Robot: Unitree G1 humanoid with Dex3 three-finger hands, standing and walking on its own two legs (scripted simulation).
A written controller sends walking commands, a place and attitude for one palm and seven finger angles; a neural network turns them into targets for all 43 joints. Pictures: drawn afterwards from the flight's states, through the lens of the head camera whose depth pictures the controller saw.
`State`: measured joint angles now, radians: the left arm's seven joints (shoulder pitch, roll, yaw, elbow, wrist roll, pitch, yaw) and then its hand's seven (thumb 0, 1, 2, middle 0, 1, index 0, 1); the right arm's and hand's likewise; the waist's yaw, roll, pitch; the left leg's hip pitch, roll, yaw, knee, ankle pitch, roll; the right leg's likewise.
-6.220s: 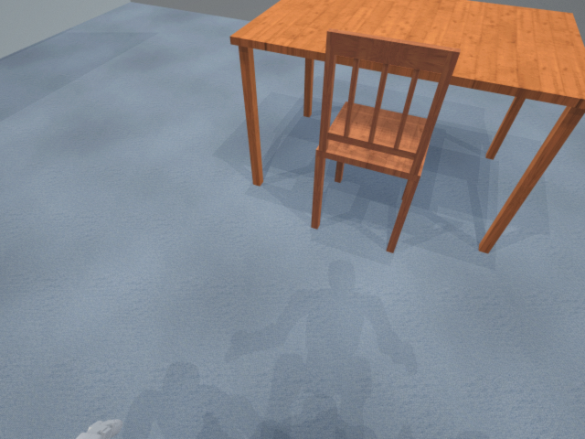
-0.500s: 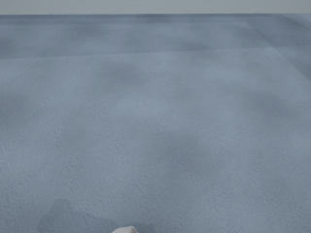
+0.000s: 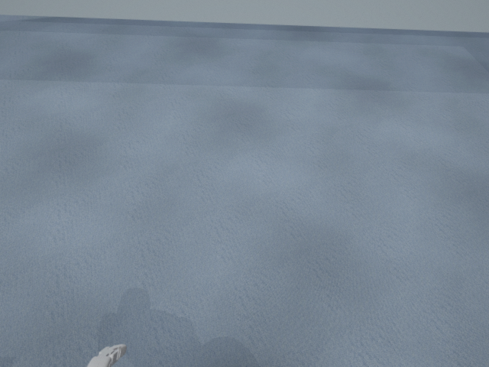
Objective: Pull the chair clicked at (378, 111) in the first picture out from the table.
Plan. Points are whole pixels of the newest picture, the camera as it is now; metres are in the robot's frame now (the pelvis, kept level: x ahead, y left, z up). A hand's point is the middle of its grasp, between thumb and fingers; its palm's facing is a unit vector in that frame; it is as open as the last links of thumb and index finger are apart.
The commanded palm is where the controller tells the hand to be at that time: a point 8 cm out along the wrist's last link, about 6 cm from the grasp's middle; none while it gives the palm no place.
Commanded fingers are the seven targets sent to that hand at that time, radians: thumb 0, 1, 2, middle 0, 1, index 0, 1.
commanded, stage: turn to face it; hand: left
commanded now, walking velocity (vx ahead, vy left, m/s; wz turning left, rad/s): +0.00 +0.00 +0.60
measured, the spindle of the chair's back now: out of the picture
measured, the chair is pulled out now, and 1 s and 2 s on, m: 0.00 0.00 0.00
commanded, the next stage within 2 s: none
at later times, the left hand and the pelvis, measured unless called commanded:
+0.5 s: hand out of the picture -0.02 +0.13 -0.15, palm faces +0.34 -0.90 -0.29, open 7.4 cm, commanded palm none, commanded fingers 0.00 0.90 0.90 -0.20 -0.30 -0.20 -0.30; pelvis -0.01 -0.07 +0.00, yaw +19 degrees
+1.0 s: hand out of the picture -0.08 +0.23 -0.17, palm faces +0.62 -0.75 -0.24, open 7.4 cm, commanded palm none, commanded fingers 0.00 0.90 0.90 -0.20 -0.30 -0.20 -0.30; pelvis -0.02 -0.01 +0.00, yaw +36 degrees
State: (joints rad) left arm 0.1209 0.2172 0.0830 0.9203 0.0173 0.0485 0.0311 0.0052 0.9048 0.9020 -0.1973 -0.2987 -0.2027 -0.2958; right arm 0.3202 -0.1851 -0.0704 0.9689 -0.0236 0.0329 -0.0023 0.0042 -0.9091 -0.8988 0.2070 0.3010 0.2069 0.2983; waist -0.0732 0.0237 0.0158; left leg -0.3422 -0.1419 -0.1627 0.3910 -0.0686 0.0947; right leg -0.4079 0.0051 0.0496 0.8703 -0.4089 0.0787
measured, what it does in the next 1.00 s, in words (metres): steps on the spot, turning left: right foot, then left foot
